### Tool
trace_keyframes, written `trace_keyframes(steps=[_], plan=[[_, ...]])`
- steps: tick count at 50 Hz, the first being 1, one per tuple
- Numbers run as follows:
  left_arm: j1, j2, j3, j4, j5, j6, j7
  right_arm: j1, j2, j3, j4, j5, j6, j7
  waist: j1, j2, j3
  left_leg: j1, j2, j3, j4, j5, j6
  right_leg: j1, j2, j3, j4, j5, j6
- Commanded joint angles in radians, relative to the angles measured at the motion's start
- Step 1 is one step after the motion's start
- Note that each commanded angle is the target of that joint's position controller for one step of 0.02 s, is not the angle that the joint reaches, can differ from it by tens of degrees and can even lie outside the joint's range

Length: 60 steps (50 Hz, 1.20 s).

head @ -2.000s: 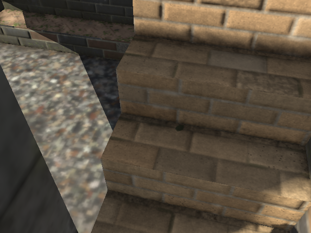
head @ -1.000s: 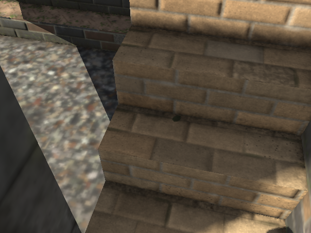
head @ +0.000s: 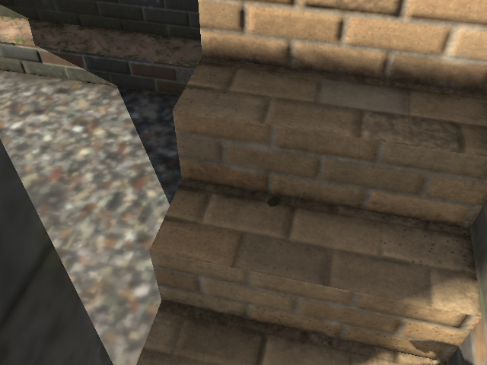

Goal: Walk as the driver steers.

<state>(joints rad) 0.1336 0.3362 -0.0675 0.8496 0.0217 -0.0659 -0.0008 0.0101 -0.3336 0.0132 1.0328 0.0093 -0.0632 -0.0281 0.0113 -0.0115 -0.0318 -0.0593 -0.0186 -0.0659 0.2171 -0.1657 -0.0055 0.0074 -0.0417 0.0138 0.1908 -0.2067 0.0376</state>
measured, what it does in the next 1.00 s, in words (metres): stands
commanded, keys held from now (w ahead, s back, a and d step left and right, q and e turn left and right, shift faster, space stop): w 1.00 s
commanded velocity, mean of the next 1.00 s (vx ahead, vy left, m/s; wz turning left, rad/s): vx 0.50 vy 0.00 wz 0.00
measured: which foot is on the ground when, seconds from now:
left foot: down 0.00-1.00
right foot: down 0.00-1.00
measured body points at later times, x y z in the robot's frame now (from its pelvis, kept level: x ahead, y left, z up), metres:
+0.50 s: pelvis +0.00 +0.00 +0.00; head -0.01 +0.00 +0.45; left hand +0.13 +0.27 -0.10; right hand +0.16 -0.29 -0.10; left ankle -0.03 +0.13 -0.75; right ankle -0.07 -0.14 -0.75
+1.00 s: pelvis -0.01 +0.00 +0.00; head -0.01 +0.00 +0.45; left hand +0.12 +0.27 -0.11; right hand +0.16 -0.29 -0.10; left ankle -0.03 +0.13 -0.75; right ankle -0.07 -0.14 -0.75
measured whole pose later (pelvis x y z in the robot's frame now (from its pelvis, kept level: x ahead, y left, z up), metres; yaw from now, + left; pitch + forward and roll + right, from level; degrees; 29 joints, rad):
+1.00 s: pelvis -0.01 +0.00 +0.00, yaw +0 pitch +0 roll +0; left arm 0.17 0.34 -0.07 0.85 0.02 -0.06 0.01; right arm 0.02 -0.34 0.02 1.02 0.01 -0.07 -0.02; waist 0.02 -0.01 -0.03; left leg -0.06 -0.01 -0.07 0.21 -0.16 -0.01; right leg 0.01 -0.03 0.02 0.18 -0.20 0.03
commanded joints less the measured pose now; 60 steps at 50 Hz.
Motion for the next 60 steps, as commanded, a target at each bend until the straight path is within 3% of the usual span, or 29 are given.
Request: trace_keyframes(steps=[1,37,41,42,46,53,60], plan=[[-0.044,0.141,0.033,-0.059,-0.002,-0.014,0.005,-0.085,-0.147,-0.025,-0.057,0.0,-0.014,-0.004,0.004,-0.002,-0.057,0.031,0.088,-0.065,0.011,0.369,0.03,0.003,-0.051,0.051,0.002,0.272,0.026],[-0.027,0.142,0.031,-0.056,-0.002,-0.012,0.003,-0.071,-0.15,-0.02,-0.055,-0.001,-0.012,-0.007,0.004,0.0,-0.048,0.026,0.088,-0.063,0.003,0.336,0.021,-0.004,-0.047,0.059,-0.006,0.258,0.022],[-0.01,0.145,0.034,-0.054,-0.002,-0.003,0.015,-0.077,-0.151,-0.023,-0.065,0.003,-0.023,0.003,0.01,0.001,-0.05,0.012,0.087,-0.064,0.008,0.346,0.011,0.011,-0.051,0.066,-0.002,0.272,0.017],[0.003,0.132,0.032,-0.045,-0.001,-0.002,0.012,-0.078,-0.148,-0.021,-0.072,-0.003,-0.014,0.004,0.014,0.01,-0.05,0.01,0.078,-0.063,0.013,0.332,0.013,0.017,-0.044,0.055,0.007,0.241,0.028],[-0.012,0.143,0.035,-0.057,-0.004,-0.004,0.015,-0.077,-0.151,-0.023,-0.072,0.001,-0.022,0.002,0.007,-0.003,-0.046,0.015,0.086,-0.064,0.008,0.337,0.01,0.004,-0.051,0.068,-0.003,0.275,0.016],[-0.018,0.138,0.031,-0.058,-0.004,-0.014,0.002,-0.069,-0.15,-0.021,-0.066,-0.004,-0.01,-0.008,0.003,-0.003,-0.042,0.033,0.087,-0.063,0.001,0.328,0.02,-0.014,-0.045,0.062,-0.01,0.253,0.022],[-0.017,0.141,0.03,-0.057,-0.003,-0.015,0.003,-0.068,-0.149,-0.022,-0.064,-0.002,-0.009,-0.007,0.005,0.004,-0.045,0.033,0.087,-0.064,-0.001,0.341,0.02,-0.01,-0.046,0.061,-0.008,0.252,0.022]])
Keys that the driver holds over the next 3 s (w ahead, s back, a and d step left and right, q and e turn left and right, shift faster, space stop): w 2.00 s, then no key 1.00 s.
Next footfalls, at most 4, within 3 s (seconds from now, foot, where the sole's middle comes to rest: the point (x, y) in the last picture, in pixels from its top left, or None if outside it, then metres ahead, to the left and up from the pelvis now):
none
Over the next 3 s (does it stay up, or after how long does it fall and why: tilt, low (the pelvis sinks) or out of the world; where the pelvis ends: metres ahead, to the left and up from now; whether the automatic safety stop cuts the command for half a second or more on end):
stays up -0.03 0.00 0.00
